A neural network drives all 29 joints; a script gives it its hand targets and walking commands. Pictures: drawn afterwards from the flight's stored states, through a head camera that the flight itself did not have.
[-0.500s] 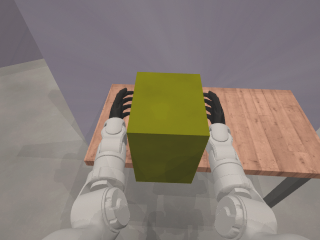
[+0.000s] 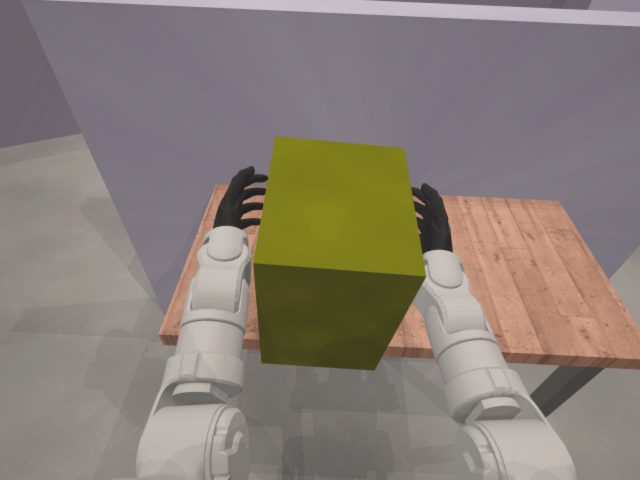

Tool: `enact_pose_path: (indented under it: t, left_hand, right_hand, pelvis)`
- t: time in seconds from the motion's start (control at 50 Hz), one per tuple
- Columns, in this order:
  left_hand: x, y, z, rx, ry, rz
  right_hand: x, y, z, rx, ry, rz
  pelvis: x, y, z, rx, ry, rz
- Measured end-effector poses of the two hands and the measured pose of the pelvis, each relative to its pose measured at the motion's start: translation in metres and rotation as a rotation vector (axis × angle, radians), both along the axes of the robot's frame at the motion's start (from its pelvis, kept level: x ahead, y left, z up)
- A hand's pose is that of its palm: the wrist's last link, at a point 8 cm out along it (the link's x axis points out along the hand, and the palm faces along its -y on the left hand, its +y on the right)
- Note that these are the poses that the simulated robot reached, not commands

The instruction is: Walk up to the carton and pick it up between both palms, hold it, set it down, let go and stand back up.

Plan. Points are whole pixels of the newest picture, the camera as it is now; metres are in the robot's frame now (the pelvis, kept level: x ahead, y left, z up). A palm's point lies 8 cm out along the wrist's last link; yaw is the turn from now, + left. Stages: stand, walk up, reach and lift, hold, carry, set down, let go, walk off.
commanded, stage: reach and lift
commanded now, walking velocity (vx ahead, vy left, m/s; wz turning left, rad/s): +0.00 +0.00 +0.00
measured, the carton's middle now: (328, 262) +0.37 -0.01 +0.07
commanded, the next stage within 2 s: hold in 1.44 s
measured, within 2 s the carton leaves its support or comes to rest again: neither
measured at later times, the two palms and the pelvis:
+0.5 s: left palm (214, 199) +0.38 +0.13 +0.19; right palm (432, 222) +0.35 -0.13 +0.16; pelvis +0.00 +0.02 +0.00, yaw -1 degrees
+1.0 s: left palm (209, 208) +0.36 +0.13 +0.19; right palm (435, 226) +0.34 -0.13 +0.17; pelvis -0.01 +0.01 +0.00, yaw -1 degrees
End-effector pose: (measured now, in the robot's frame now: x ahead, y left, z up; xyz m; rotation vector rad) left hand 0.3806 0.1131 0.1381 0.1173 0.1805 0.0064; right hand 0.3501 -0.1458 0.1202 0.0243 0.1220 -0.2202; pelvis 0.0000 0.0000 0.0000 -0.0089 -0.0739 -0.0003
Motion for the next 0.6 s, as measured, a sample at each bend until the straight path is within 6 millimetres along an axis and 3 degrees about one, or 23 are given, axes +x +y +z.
enact_pose_path:
  t: [0.26,0.6]
  left_hand:
    - [-0.005,0.011,0.028,0.007,-0.01,0.018]
    - [-0.008,0.011,0.052,0.024,-0.002,0.018]
  right_hand:
    - [0.001,0.01,0.027,0.025,-0.018,0.017]
    - [-0.001,0.01,0.045,0.04,-0.015,0.017]
  pelvis:
    - [-0.004,0.007,-0.001,-0.004,-0.032,-0.006]
    - [-0.003,0.016,-0.001,-0.009,-0.064,-0.021]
